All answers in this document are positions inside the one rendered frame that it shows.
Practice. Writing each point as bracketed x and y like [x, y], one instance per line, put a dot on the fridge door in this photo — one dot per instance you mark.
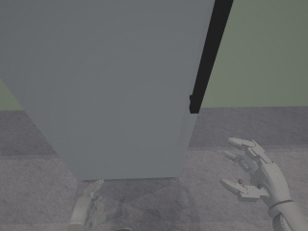
[107, 82]

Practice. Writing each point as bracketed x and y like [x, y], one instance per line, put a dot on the robot right hand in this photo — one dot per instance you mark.
[274, 185]

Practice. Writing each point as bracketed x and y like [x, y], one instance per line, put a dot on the robot left hand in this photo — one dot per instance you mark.
[83, 211]

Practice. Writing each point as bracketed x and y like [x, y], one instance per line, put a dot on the robot right forearm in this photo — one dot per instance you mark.
[287, 216]

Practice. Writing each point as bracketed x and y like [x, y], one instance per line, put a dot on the handle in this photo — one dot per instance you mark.
[219, 17]

